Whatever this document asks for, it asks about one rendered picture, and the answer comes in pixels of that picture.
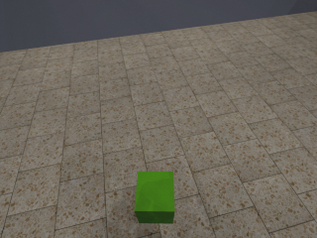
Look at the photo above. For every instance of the carton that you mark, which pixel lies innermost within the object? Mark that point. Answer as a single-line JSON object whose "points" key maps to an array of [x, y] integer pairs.
{"points": [[154, 202]]}

